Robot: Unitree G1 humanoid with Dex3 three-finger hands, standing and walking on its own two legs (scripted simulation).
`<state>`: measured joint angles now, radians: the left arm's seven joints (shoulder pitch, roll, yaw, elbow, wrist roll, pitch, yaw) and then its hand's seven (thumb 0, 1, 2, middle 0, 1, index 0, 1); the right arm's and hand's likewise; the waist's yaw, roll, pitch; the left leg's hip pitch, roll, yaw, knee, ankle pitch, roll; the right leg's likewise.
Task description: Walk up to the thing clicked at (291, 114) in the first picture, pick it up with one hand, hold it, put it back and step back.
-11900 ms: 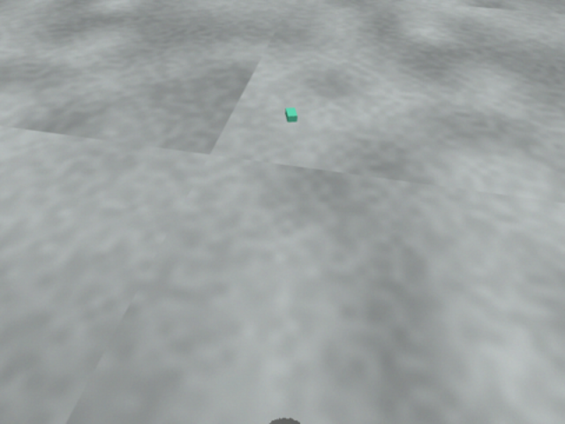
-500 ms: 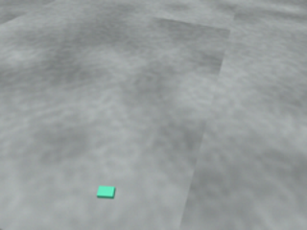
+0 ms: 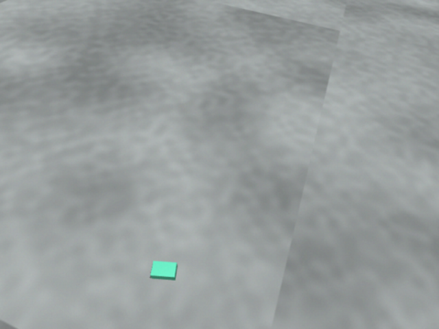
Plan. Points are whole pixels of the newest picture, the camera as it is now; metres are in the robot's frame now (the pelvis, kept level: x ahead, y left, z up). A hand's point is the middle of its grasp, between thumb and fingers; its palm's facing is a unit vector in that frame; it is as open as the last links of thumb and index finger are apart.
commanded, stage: walk up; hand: left
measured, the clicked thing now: (164, 270) +0.46 +0.20 -0.74
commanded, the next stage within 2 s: stand in 1.70 s
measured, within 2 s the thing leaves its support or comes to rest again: neither
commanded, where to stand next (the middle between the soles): +0.06 -0.02 m, yaw -3 degrees
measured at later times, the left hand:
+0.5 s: hand (90, 325) +0.17 +0.25 -0.15, palm faces -0.09 -0.93 -0.34, open 7.4 cm
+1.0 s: hand out of the picture +0.14 +0.23 -0.14, palm faces -0.08 -0.95 -0.32, open 7.4 cm
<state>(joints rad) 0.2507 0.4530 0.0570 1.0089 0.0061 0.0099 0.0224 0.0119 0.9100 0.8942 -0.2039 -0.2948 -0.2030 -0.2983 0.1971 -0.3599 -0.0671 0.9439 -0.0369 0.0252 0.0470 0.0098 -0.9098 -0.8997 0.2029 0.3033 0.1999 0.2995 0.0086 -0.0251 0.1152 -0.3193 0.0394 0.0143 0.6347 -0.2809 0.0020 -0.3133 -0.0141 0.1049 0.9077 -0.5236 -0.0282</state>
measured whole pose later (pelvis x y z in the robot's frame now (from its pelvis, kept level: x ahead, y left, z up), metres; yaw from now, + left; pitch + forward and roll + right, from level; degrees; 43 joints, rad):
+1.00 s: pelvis +0.02 -0.01 +0.01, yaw -4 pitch -2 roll +0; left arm 0.10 0.37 0.04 1.00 0.01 0.04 -0.04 0.01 0.91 0.89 -0.21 -0.30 -0.20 -0.30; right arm 0.16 -0.37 -0.01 1.01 -0.01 -0.02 0.00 0.01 -0.91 -0.90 0.21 0.30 0.20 0.30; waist -0.01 -0.02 0.09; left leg -0.20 0.04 0.04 0.48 -0.24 -0.02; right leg -0.20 0.04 0.01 0.49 -0.25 -0.04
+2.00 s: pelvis +0.03 +0.00 +0.02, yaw -4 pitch -2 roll +0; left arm 0.10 0.35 0.00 1.13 0.00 -0.01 -0.02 0.01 0.91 0.89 -0.21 -0.30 -0.20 -0.30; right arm 0.12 -0.34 0.01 1.13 -0.01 -0.01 0.01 0.01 -0.91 -0.90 0.21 0.30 0.20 0.30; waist -0.01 0.01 0.05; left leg -0.11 0.03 0.04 0.31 -0.17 -0.01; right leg -0.11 0.02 0.02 0.31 -0.18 -0.02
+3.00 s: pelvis +0.04 +0.00 +0.02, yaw -3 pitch -2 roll +0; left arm 0.11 0.35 0.00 1.14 0.00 -0.01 -0.01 0.01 0.91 0.89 -0.21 -0.30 -0.20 -0.30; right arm 0.11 -0.35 0.00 1.14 -0.01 -0.01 0.01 0.01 -0.91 -0.90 0.20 0.30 0.20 0.30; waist 0.00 0.00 0.05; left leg -0.09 0.02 0.04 0.29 -0.17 -0.01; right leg -0.09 0.01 0.01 0.29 -0.18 -0.01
